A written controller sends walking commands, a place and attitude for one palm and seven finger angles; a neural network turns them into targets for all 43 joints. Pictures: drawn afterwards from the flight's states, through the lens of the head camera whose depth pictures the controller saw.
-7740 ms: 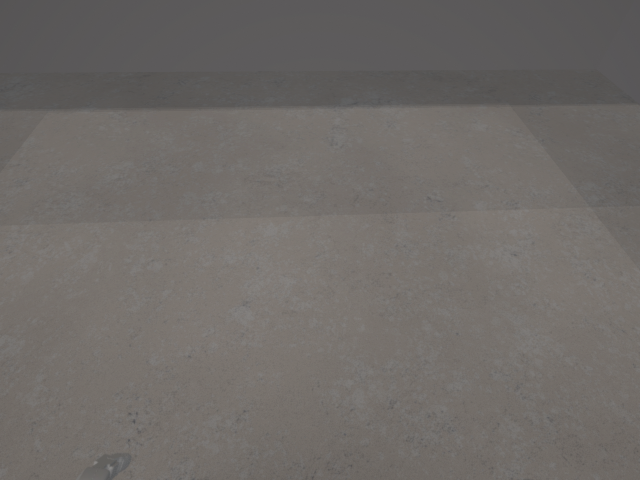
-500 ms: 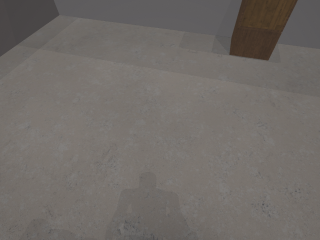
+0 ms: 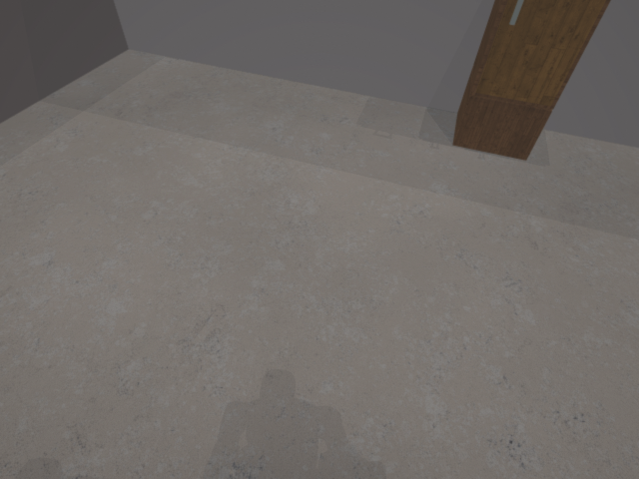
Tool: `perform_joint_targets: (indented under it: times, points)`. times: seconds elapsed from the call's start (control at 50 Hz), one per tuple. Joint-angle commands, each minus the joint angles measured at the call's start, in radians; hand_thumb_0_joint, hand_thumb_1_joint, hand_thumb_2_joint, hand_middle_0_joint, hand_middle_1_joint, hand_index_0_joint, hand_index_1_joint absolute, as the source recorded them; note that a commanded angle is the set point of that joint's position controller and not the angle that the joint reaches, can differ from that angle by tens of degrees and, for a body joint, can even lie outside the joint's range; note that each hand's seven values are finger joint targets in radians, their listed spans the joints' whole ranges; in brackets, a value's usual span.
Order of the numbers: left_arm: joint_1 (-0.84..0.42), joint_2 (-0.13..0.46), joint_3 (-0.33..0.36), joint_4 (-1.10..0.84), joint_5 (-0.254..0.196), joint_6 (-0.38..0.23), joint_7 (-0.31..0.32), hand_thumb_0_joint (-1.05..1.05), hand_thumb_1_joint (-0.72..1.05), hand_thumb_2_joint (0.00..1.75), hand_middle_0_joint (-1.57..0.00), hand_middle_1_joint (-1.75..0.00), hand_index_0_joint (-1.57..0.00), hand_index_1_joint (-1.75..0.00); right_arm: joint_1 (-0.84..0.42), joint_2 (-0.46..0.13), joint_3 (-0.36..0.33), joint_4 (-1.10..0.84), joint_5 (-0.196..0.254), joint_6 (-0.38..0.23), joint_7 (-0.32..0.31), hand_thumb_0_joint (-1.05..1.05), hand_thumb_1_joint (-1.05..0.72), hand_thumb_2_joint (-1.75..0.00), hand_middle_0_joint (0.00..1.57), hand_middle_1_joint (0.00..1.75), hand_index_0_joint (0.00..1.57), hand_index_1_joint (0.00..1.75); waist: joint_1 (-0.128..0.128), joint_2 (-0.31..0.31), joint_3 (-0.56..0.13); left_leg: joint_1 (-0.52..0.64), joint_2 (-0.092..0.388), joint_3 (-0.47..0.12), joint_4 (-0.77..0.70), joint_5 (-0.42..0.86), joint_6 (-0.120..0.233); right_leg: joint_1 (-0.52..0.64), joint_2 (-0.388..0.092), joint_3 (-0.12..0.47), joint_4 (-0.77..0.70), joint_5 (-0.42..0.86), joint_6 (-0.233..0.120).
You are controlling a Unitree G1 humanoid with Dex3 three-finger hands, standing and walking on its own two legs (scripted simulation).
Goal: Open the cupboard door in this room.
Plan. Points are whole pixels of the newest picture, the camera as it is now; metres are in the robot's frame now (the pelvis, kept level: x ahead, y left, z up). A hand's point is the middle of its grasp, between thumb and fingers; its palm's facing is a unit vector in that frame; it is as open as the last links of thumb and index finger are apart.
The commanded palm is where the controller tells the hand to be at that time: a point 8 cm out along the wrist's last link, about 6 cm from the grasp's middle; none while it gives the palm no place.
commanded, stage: stand and wait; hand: left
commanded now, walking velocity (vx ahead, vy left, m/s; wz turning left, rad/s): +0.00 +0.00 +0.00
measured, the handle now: (519, 2) +1.97 -0.71 -0.01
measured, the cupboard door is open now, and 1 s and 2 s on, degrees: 0 0 0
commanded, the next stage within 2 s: turn or walk to find it in 0.18 s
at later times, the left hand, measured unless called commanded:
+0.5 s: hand out of the picture -0.02 +0.20 -0.18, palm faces +0.05 -0.98 -0.20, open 7.4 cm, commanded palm none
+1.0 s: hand out of the picture -0.02 +0.19 -0.18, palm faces +0.08 -0.98 -0.19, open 7.4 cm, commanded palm none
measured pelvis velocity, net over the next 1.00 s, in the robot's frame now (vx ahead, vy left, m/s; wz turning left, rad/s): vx -0.01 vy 0.01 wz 0.04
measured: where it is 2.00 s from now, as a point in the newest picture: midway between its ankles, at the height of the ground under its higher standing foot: outside the picture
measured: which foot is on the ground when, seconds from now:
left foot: down 0.00-1.00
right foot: down 0.00-1.00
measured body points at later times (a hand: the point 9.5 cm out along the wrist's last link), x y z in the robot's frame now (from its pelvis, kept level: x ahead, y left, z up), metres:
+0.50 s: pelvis -0.01 +0.03 +0.00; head +0.00 +0.03 +0.45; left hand -0.02 +0.26 -0.16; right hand -0.03 -0.18 -0.16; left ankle -0.02 +0.13 -0.74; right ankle +0.00 -0.10 -0.74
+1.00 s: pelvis -0.01 +0.01 +0.00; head +0.00 +0.01 +0.45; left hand -0.03 +0.24 -0.16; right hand +0.01 -0.21 -0.16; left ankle -0.02 +0.13 -0.74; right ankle +0.00 -0.10 -0.74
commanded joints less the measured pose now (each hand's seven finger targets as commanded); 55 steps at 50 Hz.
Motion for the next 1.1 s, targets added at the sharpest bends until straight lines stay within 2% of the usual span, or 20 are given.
perform_joint_targets:
  times: [0.0, 0.08, 0.16, 0.28, 0.34, 0.5, 0.56, 0.66, 0.7, 0.76, 0.78, 0.84, 0.9, 0.96, 1.08]
  points:
    - [0.051, 0.11, 0.008, -0.016, -0.002, -0.013, 0.003, 0.0, 0.9, 0.9, -0.2, -0.3, -0.2, -0.3, 0.057, -0.1, -0.008, -0.018, 0.003, -0.018, -0.008, 0.0, -0.9, -0.9, 0.2, 0.3, 0.2, 0.3, -0.007, 0.079, 0.028, -0.033, 0.09, -0.062, -0.128, 0.182, 0.029, 0.023, -0.116, 0.108, -0.114, 0.147, 0.015]
    - [0.057, 0.108, 0.004, -0.009, -0.001, -0.013, 0.003, 0.0, 0.9, 0.9, -0.2, -0.3, -0.2, -0.3, 0.079, -0.107, -0.007, -0.016, 0.003, -0.02, -0.007, 0.0, -0.9, -0.9, 0.2, 0.3, 0.2, 0.3, -0.008, 0.042, 0.05, -0.043, 0.086, -0.069, -0.158, 0.14, 0.035, 0.022, -0.115, 0.105, -0.127, 0.107, 0.018]
    - [0.069, 0.104, 0.004, -0.004, -0.001, -0.013, 0.004, 0.0, 0.9, 0.9, -0.2, -0.3, -0.2, -0.3, 0.099, -0.11, -0.007, -0.013, 0.004, -0.023, -0.006, 0.0, -0.9, -0.9, 0.2, 0.3, 0.2, 0.3, -0.008, 0.031, 0.055, -0.054, 0.082, -0.074, -0.178, 0.109, 0.041, 0.026, -0.115, 0.102, -0.128, 0.086, 0.019]
    - [0.08, 0.09, 0.011, -0.019, 0.0, 0.001, 0.012, 0.0, 0.9, 0.9, -0.2, -0.3, -0.2, -0.3, 0.114, -0.102, -0.011, -0.02, 0.002, -0.011, 0.001, 0.0, -0.9, -0.9, 0.2, 0.3, 0.2, 0.3, -0.003, 0.05, 0.054, -0.13, 0.084, -0.113, -0.168, 0.101, 0.054, 0.033, -0.117, 0.057, -0.057, 0.052, 0.036]
    - [0.093, 0.08, 0.007, -0.017, 0.001, -0.002, 0.013, 0.0, 0.9, 0.9, -0.2, -0.3, -0.2, -0.3, 0.128, -0.099, -0.015, -0.019, 0.004, -0.014, 0.0, 0.0, -0.9, -0.9, 0.2, 0.3, 0.2, 0.3, -0.005, 0.041, 0.024, -0.109, 0.083, -0.12, -0.16, 0.116, 0.058, 0.033, -0.116, 0.054, -0.05, 0.067, 0.036]
    - [0.102, 0.081, 0.004, -0.009, 0.002, -0.011, 0.016, 0.0, 0.9, 0.9, -0.2, -0.3, -0.2, -0.3, 0.148, -0.088, -0.013, -0.008, 0.006, -0.022, -0.001, 0.0, -0.9, -0.9, 0.2, 0.3, 0.2, 0.3, -0.013, 0.006, 0.042, -0.084, 0.066, -0.097, -0.141, 0.157, 0.055, 0.016, -0.128, 0.072, -0.073, 0.095, 0.027]
    - [0.098, 0.085, 0.004, -0.005, 0.003, -0.011, 0.015, 0.0, 0.9, 0.9, -0.2, -0.3, -0.2, -0.3, 0.145, -0.09, -0.013, -0.007, 0.006, -0.021, -0.002, 0.0, -0.9, -0.9, 0.2, 0.3, 0.2, 0.3, -0.014, 0.026, 0.073, -0.101, 0.064, -0.096, -0.155, 0.111, 0.053, 0.004, -0.124, 0.077, -0.083, 0.065, 0.027]
    - [0.093, 0.089, 0.02, -0.027, 0.005, 0.002, 0.02, 0.0, 0.9, 0.9, -0.2, -0.3, -0.2, -0.3, 0.127, -0.091, -0.02, -0.033, 0.003, -0.005, 0.003, 0.0, -0.9, -0.9, 0.2, 0.3, 0.2, 0.3, -0.01, 0.047, 0.075, -0.174, 0.067, -0.12, -0.118, 0.129, 0.058, 0.008, -0.129, 0.046, -0.022, 0.042, 0.036]
    - [0.102, 0.081, 0.019, -0.029, 0.007, 0.002, 0.019, 0.0, 0.9, 0.9, -0.2, -0.3, -0.2, -0.3, 0.121, -0.086, -0.021, -0.042, 0.002, -0.004, 0.003, 0.0, -0.9, -0.9, 0.2, 0.3, 0.2, 0.3, -0.009, 0.033, 0.064, -0.174, 0.062, -0.122, -0.11, 0.098, 0.06, -0.001, -0.132, 0.055, -0.034, 0.017, 0.034]
    - [0.102, 0.081, 0.018, -0.032, 0.007, -0.003, 0.018, 0.0, 0.9, 0.9, -0.2, -0.3, -0.2, -0.3, 0.122, -0.082, -0.021, -0.046, 0.001, -0.006, 0.004, 0.0, -0.9, -0.9, 0.2, 0.3, 0.2, 0.3, -0.013, 0.017, 0.033, -0.141, 0.049, -0.108, -0.08, 0.116, 0.056, -0.012, -0.143, 0.071, -0.048, 0.022, 0.025]
    - [0.096, 0.086, 0.018, -0.035, 0.007, -0.005, 0.017, 0.0, 0.9, 0.9, -0.2, -0.3, -0.2, -0.3, 0.129, -0.077, -0.02, -0.045, 0.001, -0.006, 0.004, 0.0, -0.9, -0.9, 0.2, 0.3, 0.2, 0.3, -0.016, 0.001, 0.027, -0.139, 0.047, -0.103, -0.076, 0.115, 0.053, -0.01, -0.147, 0.074, -0.053, 0.017, 0.022]
    - [0.091, 0.09, 0.016, -0.035, 0.006, -0.011, 0.016, 0.0, 0.9, 0.9, -0.2, -0.3, -0.2, -0.3, 0.13, -0.084, -0.021, -0.044, 0.001, -0.01, 0.004, 0.0, -0.9, -0.9, 0.2, 0.3, 0.2, 0.3, -0.019, 0.006, 0.009, -0.109, 0.048, -0.1, -0.07, 0.148, 0.05, -0.012, -0.146, 0.076, -0.057, 0.042, 0.018]
    - [0.083, 0.103, 0.017, -0.034, 0.005, -0.016, 0.013, 0.0, 0.9, 0.9, -0.2, -0.3, -0.2, -0.3, 0.115, -0.1, -0.02, -0.042, 0.002, -0.015, 0.003, 0.0, -0.9, -0.9, 0.2, 0.3, 0.2, 0.3, -0.017, 0.024, 0.014, -0.102, 0.052, -0.103, -0.082, 0.157, 0.05, -0.003, -0.142, 0.077, -0.065, 0.06, 0.015]
    - [0.072, 0.126, 0.019, -0.031, 0.005, -0.019, 0.011, 0.0, 0.9, 0.9, -0.2, -0.3, -0.2, -0.3, 0.101, -0.117, -0.023, -0.043, 0.003, -0.015, 0.002, 0.0, -0.9, -0.9, 0.2, 0.3, 0.2, 0.3, -0.016, 0.008, 0.045, -0.11, 0.049, -0.097, -0.091, 0.129, 0.049, -0.011, -0.144, 0.086, -0.091, 0.027, 0.011]
    - [0.044, 0.166, 0.027, -0.036, 0.004, -0.025, 0.006, 0.0, 0.9, 0.9, -0.2, -0.3, -0.2, -0.3, 0.083, -0.151, -0.025, -0.041, 0.001, -0.019, 0.003, 0.0, -0.9, -0.9, 0.2, 0.3, 0.2, 0.3, -0.015, 0.01, 0.045, -0.1, 0.047, -0.097, -0.107, 0.119, 0.047, 0.004, -0.145, 0.096, -0.12, -0.003, 0.001]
